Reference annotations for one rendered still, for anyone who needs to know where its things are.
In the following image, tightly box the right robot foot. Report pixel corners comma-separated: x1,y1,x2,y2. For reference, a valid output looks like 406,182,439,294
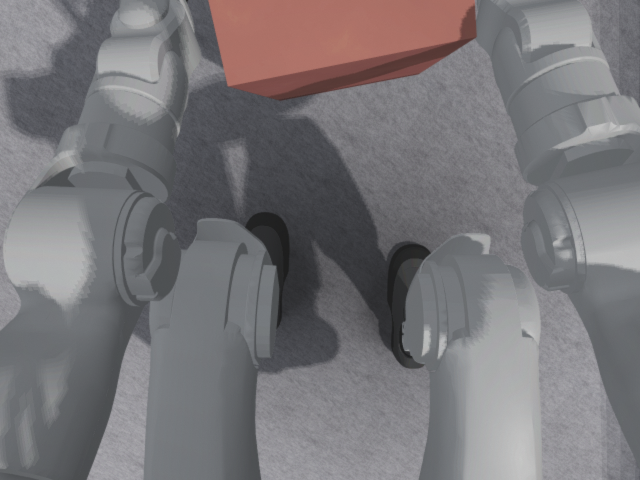
387,244,431,369

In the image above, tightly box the robot right forearm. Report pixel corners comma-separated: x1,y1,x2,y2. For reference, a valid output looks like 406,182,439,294
475,0,640,186

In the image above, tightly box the carton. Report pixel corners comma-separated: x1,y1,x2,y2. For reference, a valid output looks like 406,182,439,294
208,0,477,101

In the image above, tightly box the left robot thigh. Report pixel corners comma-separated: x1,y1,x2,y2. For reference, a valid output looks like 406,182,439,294
144,240,279,480

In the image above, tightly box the robot right upper arm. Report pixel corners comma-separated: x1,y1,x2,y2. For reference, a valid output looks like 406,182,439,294
520,161,640,468

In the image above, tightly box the robot left upper arm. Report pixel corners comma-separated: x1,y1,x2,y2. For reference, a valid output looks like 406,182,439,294
0,186,181,480

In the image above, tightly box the robot left forearm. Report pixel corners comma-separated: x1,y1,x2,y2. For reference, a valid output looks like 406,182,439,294
3,0,201,285

